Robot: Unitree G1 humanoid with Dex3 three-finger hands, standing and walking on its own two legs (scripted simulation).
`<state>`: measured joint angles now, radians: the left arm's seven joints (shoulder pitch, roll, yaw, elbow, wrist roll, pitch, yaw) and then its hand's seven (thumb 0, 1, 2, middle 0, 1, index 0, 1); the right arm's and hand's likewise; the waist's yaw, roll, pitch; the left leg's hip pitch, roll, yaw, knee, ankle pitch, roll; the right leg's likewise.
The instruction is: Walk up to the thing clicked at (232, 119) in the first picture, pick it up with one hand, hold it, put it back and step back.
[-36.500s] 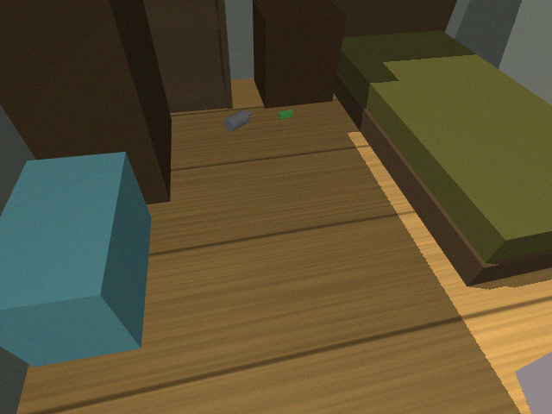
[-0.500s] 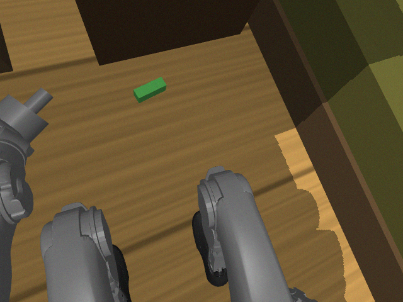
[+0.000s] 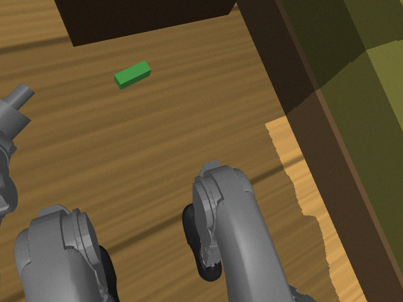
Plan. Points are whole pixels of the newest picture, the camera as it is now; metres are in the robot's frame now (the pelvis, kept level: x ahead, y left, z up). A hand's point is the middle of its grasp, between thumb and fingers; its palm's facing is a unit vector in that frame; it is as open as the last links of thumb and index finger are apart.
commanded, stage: rest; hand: left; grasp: from above
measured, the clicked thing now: out of the picture +0.49 +0.28 -0.21
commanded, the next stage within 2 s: open in 1.34 s
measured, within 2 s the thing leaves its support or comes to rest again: rests again in 1.84 s
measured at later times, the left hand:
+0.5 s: hand out of the picture +0.48 +0.28 -0.22, palm faces -0.30 -0.35 -0.89, open 11.1 cm
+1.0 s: hand out of the picture +0.49 +0.28 -0.24, palm faces -0.30 -0.35 -0.89, open 11.1 cm
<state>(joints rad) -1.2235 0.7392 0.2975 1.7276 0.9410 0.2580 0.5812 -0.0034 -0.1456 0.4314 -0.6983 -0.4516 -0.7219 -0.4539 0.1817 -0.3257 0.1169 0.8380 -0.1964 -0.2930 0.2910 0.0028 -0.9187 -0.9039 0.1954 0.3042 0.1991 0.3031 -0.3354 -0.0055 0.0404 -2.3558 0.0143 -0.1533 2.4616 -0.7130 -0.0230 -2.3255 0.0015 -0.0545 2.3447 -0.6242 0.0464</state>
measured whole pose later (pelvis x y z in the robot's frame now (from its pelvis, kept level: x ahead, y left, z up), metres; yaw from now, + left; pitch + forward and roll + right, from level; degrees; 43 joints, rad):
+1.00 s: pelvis +0.00 +0.01 +0.00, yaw -5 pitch +32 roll -13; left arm -1.26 0.91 0.29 1.81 0.93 0.22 0.68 -0.01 -0.13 0.45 -0.67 -0.45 -0.69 -0.46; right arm 0.16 -0.35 0.25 0.76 -0.22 -0.33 0.38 0.00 -0.91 -0.90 0.19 0.30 0.20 0.30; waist -0.43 -0.08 0.16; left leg -2.34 0.03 -0.23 2.49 -0.74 -0.01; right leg -2.27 0.02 -0.12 2.31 -0.62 0.06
